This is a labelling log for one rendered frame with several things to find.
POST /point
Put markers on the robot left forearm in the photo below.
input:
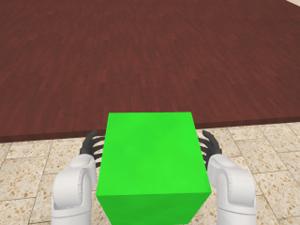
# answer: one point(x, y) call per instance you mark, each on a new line
point(72, 192)

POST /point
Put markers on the carton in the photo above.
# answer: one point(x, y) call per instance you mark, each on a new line
point(152, 170)

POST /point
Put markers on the robot right forearm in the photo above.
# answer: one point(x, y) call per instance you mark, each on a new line
point(236, 192)

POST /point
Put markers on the right robot hand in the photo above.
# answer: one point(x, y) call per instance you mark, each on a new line
point(212, 147)

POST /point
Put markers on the left robot hand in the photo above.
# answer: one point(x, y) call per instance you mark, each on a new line
point(88, 147)

